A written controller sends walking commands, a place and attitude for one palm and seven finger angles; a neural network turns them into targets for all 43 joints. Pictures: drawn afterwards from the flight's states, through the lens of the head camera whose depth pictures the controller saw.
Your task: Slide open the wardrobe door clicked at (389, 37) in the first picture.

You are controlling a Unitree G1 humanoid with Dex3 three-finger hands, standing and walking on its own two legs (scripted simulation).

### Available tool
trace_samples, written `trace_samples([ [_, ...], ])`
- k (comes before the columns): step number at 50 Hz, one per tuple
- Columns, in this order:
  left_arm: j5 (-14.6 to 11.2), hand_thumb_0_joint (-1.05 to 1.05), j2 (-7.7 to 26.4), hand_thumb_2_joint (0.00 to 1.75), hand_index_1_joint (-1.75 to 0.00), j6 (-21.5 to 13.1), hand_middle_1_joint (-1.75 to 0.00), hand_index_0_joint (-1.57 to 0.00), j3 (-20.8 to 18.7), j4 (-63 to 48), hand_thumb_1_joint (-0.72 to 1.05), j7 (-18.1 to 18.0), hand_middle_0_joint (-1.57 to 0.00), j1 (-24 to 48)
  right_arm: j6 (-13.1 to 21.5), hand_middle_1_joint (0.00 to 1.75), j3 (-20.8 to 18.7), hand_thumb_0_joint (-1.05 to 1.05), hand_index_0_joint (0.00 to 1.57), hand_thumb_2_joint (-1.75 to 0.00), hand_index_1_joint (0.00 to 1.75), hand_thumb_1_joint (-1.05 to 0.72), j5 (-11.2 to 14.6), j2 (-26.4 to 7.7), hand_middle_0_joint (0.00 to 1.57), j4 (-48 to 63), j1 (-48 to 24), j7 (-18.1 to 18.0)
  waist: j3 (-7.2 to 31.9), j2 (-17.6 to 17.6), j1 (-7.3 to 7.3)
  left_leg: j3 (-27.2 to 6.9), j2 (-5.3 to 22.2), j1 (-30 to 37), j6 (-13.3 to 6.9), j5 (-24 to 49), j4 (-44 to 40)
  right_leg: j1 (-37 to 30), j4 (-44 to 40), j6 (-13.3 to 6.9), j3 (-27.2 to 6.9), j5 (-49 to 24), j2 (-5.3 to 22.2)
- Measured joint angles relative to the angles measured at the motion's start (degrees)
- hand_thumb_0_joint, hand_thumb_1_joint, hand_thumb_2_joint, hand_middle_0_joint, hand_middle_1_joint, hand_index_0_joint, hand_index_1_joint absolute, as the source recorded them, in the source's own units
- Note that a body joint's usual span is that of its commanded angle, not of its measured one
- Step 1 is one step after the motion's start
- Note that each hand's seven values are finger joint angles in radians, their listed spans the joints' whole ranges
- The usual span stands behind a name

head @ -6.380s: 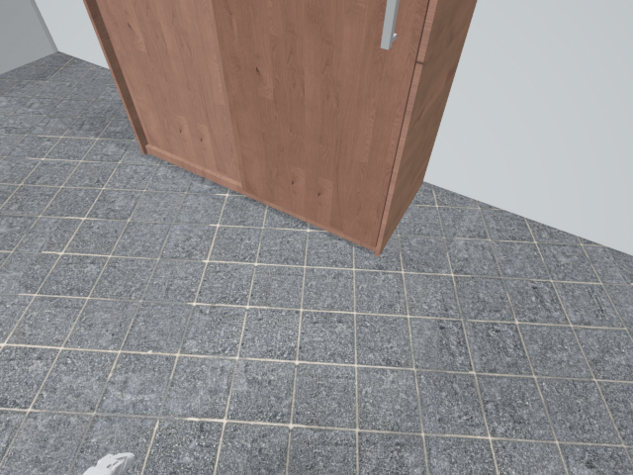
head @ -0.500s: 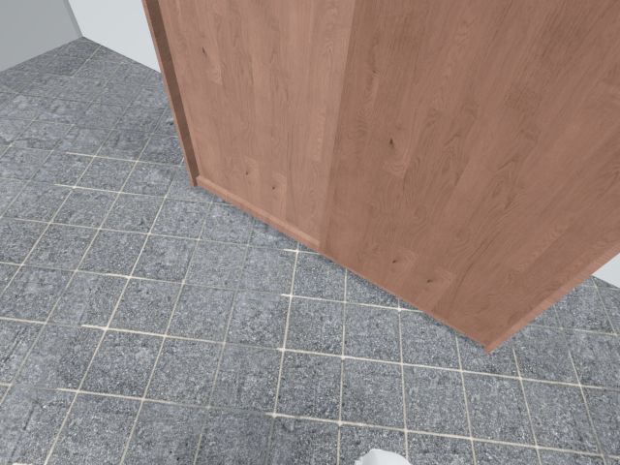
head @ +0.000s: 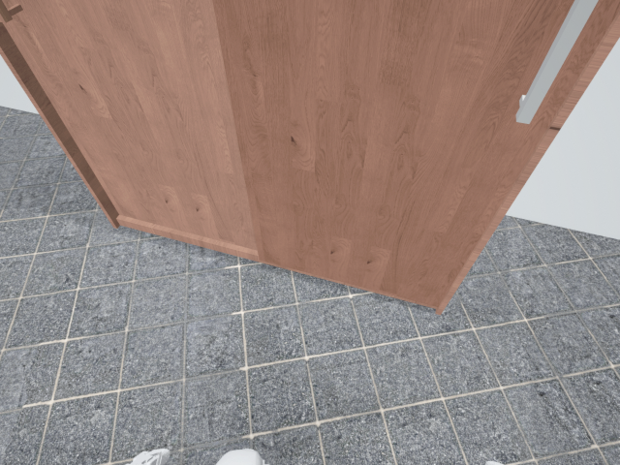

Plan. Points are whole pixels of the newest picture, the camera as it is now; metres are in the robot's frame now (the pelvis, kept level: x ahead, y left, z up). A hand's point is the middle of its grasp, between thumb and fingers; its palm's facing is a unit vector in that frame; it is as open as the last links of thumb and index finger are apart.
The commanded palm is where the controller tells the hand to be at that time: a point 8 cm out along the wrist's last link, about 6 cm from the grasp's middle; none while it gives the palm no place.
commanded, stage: turn to face it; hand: right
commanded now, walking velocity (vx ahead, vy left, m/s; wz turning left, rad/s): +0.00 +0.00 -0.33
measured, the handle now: (570, 19) +0.69 -0.33 +0.23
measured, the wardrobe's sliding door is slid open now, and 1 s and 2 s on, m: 0.00 0.00 0.00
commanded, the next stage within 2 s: take the last steps up to it in 0.20 s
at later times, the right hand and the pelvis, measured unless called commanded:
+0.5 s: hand out of the picture -0.04 -0.18 -0.17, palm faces +0.26 +0.94 -0.22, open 7.4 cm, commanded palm none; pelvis -0.01 +0.01 +0.00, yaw -11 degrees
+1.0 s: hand (469, 450) +0.18 -0.22 -0.17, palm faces +0.16 +0.97 -0.18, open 7.4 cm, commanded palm none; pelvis +0.12 -0.03 -0.01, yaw -11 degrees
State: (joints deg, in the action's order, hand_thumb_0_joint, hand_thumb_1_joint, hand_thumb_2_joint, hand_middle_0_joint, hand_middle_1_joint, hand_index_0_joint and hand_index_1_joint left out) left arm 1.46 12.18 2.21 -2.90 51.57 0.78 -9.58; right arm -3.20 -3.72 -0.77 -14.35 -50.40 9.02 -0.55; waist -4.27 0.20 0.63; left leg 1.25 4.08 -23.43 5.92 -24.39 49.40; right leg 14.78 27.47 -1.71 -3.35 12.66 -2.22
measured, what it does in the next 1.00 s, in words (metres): walks ahead: left foot, then right foot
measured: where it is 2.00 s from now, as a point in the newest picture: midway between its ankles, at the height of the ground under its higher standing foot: outside the picture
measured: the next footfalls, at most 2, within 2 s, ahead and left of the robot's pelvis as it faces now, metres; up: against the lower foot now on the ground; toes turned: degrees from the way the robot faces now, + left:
left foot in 0.10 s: +0.05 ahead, +0.13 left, +0.00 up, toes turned +1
right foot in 0.52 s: -0.01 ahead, -0.12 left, +0.00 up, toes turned -16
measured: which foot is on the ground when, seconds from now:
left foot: up 0.00-0.08, down 0.10-0.54, up 0.56-1.00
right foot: down 0.00-0.10, up 0.12-0.50, down 0.52-1.00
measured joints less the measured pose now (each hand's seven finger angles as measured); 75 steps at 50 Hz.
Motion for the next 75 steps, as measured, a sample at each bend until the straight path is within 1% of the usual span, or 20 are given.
trace_samples([
  [4,-0.1,0.01,0.4,0.9,-0.3,0.6,-0.3,-0.21,-0.5,0.7,0.91,-0.1,-0.21,-1.6,1.3,0.3,0.9,0.01,0.19,-0.9,0.3,-0.91,0.3,1.5,0.2,1.1,-0.4,-0.1,0.5,1.1,0.52,1.0,-1.9,6.6,-0.9,6.3,-14.5,1.9,3.4,1.4,-1.8,1.3,-0.9],
  [5,-0.4,0.01,0.6,0.9,-0.3,0.7,-0.3,-0.21,-0.7,0.9,0.91,-0.1,-0.21,-2.0,2.0,0.3,1.1,0.01,0.19,-0.9,0.3,-0.91,0.0,1.9,0.2,1.2,-0.2,-0.2,0.8,1.5,0.37,1.3,-2.1,7.6,-2.5,8.5,-17.0,3.1,5.7,1.7,-1.9,2.4,-1.0],
  [8,-0.4,0.01,1.6,0.9,-0.3,1.8,-0.3,-0.21,-1.7,2.0,0.91,-0.2,-0.21,-2.5,2.7,0.3,1.9,0.01,0.2,-0.9,0.3,-0.91,-0.5,3.7,0.2,1.0,0.5,-0.3,0.6,3.1,0.64,3.4,-1.8,7.8,-6.7,6.9,-15.3,8.1,21.1,2.5,-1.3,13.6,-1.3],
  [11,-0.1,0.01,2.2,0.9,-0.3,2.4,-0.3,-0.2,-2.1,3.2,0.91,0.1,-0.2,-2.6,2.6,0.3,2.2,0.01,0.2,-0.9,0.3,-0.91,-0.5,4.8,0.2,0.2,1.9,-0.4,0.6,3.2,0.47,4.6,-1.0,9.6,-7.2,7.3,-17.4,11.5,34.1,3.4,0.5,12.3,-0.2],
  [13,-0.1,0.01,2.2,0.9,-0.3,2.4,-0.3,-0.2,-2.1,3.9,0.91,0.2,-0.2,-2.7,2.6,0.3,2.2,0.01,0.2,-0.9,0.3,-0.91,-0.6,5.1,0.2,-0.5,2.8,-0.5,0.6,2.8,0.41,5.3,-0.5,10.5,-7.2,8.0,-18.8,11.9,36.5,4.2,1.3,10.7,1.0],
  [21,-0.2,0.01,1.3,0.9,-0.3,2.2,-0.3,-0.2,-1.0,6.0,0.91,0.3,-0.2,-1.7,3.3,0.3,1.8,0.01,0.2,-0.9,0.3,-0.91,-1.1,4.5,0.2,-4.3,6.4,-0.1,0.7,0.2,-1.87,7.8,1.3,11.7,-6.3,9.0,-21.0,5.2,22.2,4.7,4.1,12.8,4.0],
  [26,-0.3,0.01,0.3,0.9,-0.3,-0.1,-0.3,-0.2,0.0,5.5,0.91,0.6,-0.2,-1.4,3.1,0.3,0.8,0.01,0.2,-0.9,0.3,-0.91,-1.0,2.5,0.2,-7.7,10.0,0.3,2.2,-1.5,-3.45,9.0,2.5,11.2,-4.4,7.7,-19.1,-2.6,4.8,3.0,7.5,9.6,3.9],
  [29,0.1,0.01,-1.1,0.9,-0.3,-2.1,-0.3,-0.2,0.5,5.1,0.91,0.0,-0.2,-1.7,1.5,0.3,0.3,0.01,0.2,-0.9,0.3,-0.91,-0.8,1.2,0.2,-10.2,11.7,0.4,2.6,-3.0,-3.66,6.3,2.4,7.6,-4.0,-1.1,-8.3,-4.2,3.5,0.1,8.7,5.7,3.0],
  [32,0.0,0.01,-2.4,0.9,-0.3,-3.4,-0.3,-0.2,1.2,5.2,0.91,-0.8,-0.2,-3.8,0.7,0.3,0.3,0.01,0.19,-0.9,0.3,-0.91,-1.0,1.0,0.2,-12.0,11.7,0.9,3.1,-2.5,-2.69,4.4,1.2,1.9,-4.4,-0.4,4.9,-7.3,0.1,-0.7,8.6,6.1,2.7],
  [36,-0.3,0.01,-3.3,0.9,-0.3,-4.2,-0.3,-0.21,1.6,7.5,0.92,-1.6,-0.2,-7.6,1.6,0.3,0.5,0.01,0.19,-0.9,0.3,-0.91,-1.0,1.4,0.19,-11.4,9.7,1.6,3.1,-2.0,-2.08,3.3,1.7,-3.9,-3.6,6.3,10.4,-11.6,-6.7,-1.2,7.9,3.7,1.6],
  [42,-0.5,0.01,-4.6,0.9,-0.3,-4.7,-0.3,-0.21,1.6,11.5,0.92,-1.9,-0.2,-12.8,2.0,0.3,0.6,0.01,0.19,-0.9,0.3,-0.91,-0.8,2.8,0.19,-9.5,5.4,1.8,2.3,-1.6,-1.06,2.8,2.7,-7.5,-2.5,10.9,4.8,-16.5,-11.7,-1.3,7.6,3.8,0.5],
  [47,0.0,0.01,-4.9,0.9,-0.3,-4.8,-0.3,-0.21,1.2,13.6,0.91,-2.1,-0.2,-15.7,2.3,0.3,0.8,0.01,0.19,-0.9,0.3,-0.91,-0.5,4.0,0.19,-8.3,0.9,1.9,0.8,-0.6,1.32,4.1,1.8,-5.7,-3.8,11.0,-5.9,-19.2,-10.8,-0.2,7.9,7.5,1.0],
  [51,-0.1,0.01,-4.8,0.9,-0.3,-4.6,-0.3,-0.21,1.1,15.2,0.91,-2.0,-0.21,-17.9,4.6,0.3,1.0,0.01,0.19,-0.9,0.3,-0.91,-0.6,4.4,0.19,-6.5,-1.8,2.0,0.0,0.4,2.13,6.0,-0.7,0.4,-6.7,14.5,-16.0,-18.2,-1.3,1.3,7.8,14.6,2.9],
  [55,-0.8,0.01,-4.2,0.9,-0.3,-3.0,-0.3,-0.21,0.5,15.5,0.91,-1.5,-0.2,-15.6,6.9,0.3,1.1,0.0,0.19,-0.9,0.3,-0.91,-0.3,5.5,0.2,-5.9,-2.5,1.2,-1.0,1.4,1.42,7.5,-1.6,2.5,-8.9,10.9,-13.0,-3.0,32.8,0.4,4.8,15.4,4.2],
  [57,-0.5,0.01,-3.4,0.9,-0.3,-2.6,-0.3,-0.2,0.1,14.3,0.91,-1.4,-0.2,-13.4,6.7,0.3,1.3,0.0,0.2,-0.9,0.3,-0.91,-0.3,6.1,0.2,-6.5,-1.4,0.6,-0.4,1.5,1.07,7.7,-2.0,5.1,-8.3,10.9,-15.8,3.5,38.9,0.6,5.0,12.1,5.3],
  [62,0.0,0.01,-2.6,0.9,-0.3,-2.5,-0.3,-0.2,-0.3,9.9,0.91,-1.1,-0.2,-7.7,6.2,0.3,0.4,-0.02,0.2,-0.9,0.3,-0.95,-0.5,5.1,0.2,-8.2,2.1,-0.5,1.9,1.2,0.54,7.6,-2.5,10.0,-8.0,12.0,-22.5,11.4,28.5,2.5,6.6,7.1,8.2],
  [68,-0.3,0.01,-2.0,0.9,-0.3,-3.7,-0.3,-0.2,0.4,7.5,0.93,-1.2,-0.2,-2.0,5.1,0.3,1.2,-0.01,0.2,-0.9,0.3,-0.94,-0.5,4.5,0.2,-10.8,5.9,-0.3,2.3,0.8,-1.66,6.7,-2.6,13.9,-6.0,9.2,-22.5,7.1,7.6,4.0,7.3,-1.5,7.4],
  [69,-0.3,0.01,-1.8,0.9,-0.3,-4.1,-0.3,-0.2,0.6,7.4,0.93,-1.2,-0.2,-1.6,4.7,0.3,1.4,-0.01,0.2,-0.9,0.3,-0.93,-0.3,4.7,0.2,-11.2,6.6,-0.5,2.4,1.3,-1.97,6.6,-3.0,14.1,-5.5,7.9,-21.1,5.2,4.4,3.3,7.2,-5.3,7.5],
  [71,-0.4,0.01,-2.7,0.9,-0.3,-4.2,-0.3,-0.2,1.1,7.8,0.93,-1.5,-0.2,-0.3,3.5,0.3,1.6,0.0,0.2,-0.9,0.3,-0.93,-0.1,4.2,0.2,-12.0,7.1,-1.0,2.2,-0.6,-2.38,5.8,-1.7,14.4,-4.7,5.6,-18.7,3.8,4.7,1.2,8.0,-2.5,6.3],
  [75,-0.4,0.01,-4.6,0.9,-0.3,-3.2,-0.3,-0.2,2.0,6.9,0.92,-2.5,-0.2,2.1,1.2,0.3,1.6,0.0,0.19,-0.9,0.3,-0.92,-0.1,3.8,0.2,-11.6,7.2,-1.2,1.3,-2.2,-3.14,2.6,-1.8,9.5,-3.8,-3.8,-6.2,2.6,2.2,0.1,9.4,-2.3,5.4],
])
